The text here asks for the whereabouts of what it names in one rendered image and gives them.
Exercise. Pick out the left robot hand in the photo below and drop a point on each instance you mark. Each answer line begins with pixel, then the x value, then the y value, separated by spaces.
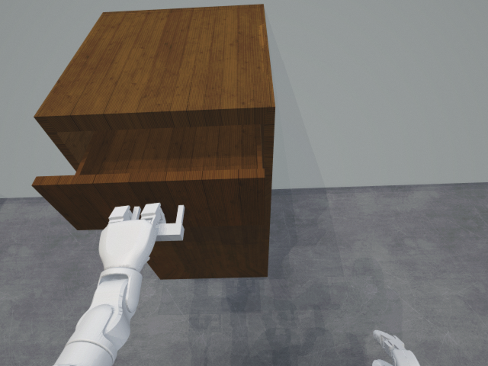
pixel 128 243

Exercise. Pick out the handle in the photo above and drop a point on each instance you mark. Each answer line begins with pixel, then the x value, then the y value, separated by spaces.
pixel 167 231

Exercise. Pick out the right robot hand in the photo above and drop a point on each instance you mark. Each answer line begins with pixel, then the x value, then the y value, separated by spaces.
pixel 394 347

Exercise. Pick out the drawer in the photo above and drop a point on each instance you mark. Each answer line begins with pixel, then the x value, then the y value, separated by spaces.
pixel 215 172

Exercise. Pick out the left robot forearm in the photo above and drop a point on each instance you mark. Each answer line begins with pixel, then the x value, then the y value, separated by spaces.
pixel 105 327

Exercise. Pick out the cabinet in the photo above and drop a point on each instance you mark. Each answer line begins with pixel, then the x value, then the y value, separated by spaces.
pixel 165 68

